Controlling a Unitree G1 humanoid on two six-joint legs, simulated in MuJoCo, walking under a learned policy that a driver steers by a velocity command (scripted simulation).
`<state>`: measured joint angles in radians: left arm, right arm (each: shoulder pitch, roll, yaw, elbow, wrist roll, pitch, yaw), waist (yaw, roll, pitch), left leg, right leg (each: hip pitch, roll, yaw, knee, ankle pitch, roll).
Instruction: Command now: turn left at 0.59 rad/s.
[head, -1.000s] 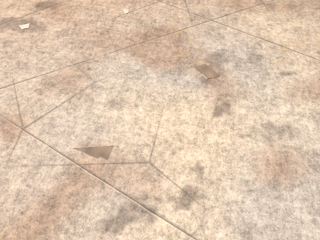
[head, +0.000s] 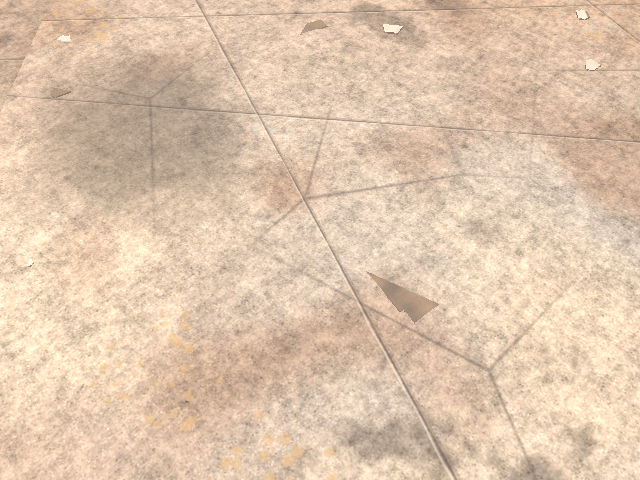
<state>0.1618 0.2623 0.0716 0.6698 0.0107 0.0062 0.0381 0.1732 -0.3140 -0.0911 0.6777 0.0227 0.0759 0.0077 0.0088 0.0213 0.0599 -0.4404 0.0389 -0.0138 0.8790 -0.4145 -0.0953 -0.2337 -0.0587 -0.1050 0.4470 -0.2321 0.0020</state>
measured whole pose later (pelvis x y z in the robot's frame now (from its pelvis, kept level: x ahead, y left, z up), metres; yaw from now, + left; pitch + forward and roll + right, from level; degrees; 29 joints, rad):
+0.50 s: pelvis +0.01 +0.04 +0.00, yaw +10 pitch +1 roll +0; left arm 0.18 0.28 0.06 0.74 -0.01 0.01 0.02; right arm 0.15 -0.25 -0.03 0.68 0.00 0.02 0.00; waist 0.00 -0.01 0.01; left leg -0.24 -0.07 -0.05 0.49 -0.26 0.07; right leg -0.30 -0.04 0.01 0.64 -0.36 0.05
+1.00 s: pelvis +0.17 +0.11 -0.02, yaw +10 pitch +2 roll +0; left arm 0.41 0.30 0.05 0.83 -0.02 -0.05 0.01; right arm 0.09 -0.29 -0.05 0.66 0.01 -0.08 0.04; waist 0.05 -0.01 0.04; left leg -0.45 -0.01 0.05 0.60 -0.18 0.05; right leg -0.13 -0.05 0.06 0.82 -0.50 0.01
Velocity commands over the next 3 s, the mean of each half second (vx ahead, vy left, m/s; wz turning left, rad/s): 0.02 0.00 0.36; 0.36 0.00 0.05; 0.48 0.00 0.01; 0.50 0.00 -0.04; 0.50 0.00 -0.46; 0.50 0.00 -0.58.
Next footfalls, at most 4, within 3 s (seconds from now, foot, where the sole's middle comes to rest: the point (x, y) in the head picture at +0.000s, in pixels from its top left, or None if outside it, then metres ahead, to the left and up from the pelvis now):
0.10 left None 0.03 0.13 -0.78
0.54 right None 0.05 -0.08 -0.78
0.94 left None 0.27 0.23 -0.78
1.48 right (312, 390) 0.64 0.07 -0.78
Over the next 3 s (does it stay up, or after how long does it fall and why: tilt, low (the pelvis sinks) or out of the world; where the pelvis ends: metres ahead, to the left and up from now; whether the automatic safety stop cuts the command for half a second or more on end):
stays up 1.25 0.16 -0.01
